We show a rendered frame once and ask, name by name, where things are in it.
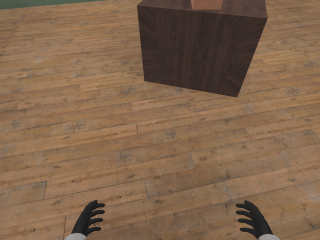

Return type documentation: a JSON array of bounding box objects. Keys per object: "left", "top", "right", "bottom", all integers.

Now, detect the carton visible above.
[{"left": 190, "top": 0, "right": 223, "bottom": 10}]

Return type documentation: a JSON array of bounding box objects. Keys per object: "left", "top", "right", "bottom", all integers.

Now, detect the right robot hand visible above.
[{"left": 236, "top": 200, "right": 274, "bottom": 240}]

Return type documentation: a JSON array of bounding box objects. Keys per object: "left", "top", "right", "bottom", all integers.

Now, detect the pedestal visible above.
[{"left": 137, "top": 0, "right": 268, "bottom": 98}]

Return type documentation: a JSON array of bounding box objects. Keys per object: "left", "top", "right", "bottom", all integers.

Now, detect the left robot hand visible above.
[{"left": 71, "top": 200, "right": 105, "bottom": 237}]

